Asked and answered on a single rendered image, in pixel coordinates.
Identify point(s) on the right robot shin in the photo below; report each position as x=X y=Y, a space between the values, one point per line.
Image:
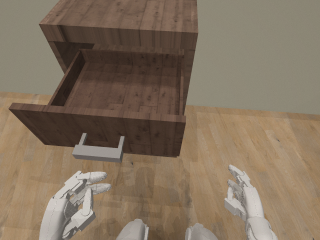
x=198 y=224

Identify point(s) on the right robot forearm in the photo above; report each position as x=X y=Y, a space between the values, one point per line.
x=258 y=228

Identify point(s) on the robot right hand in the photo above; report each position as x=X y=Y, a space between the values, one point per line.
x=247 y=202

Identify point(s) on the robot left hand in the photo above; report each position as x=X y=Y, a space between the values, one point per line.
x=60 y=209

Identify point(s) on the cabinet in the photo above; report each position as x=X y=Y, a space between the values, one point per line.
x=146 y=26

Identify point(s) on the handle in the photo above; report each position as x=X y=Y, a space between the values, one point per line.
x=98 y=153

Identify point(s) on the drawer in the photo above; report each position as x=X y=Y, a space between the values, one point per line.
x=108 y=94

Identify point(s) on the left robot thigh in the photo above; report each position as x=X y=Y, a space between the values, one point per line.
x=134 y=230

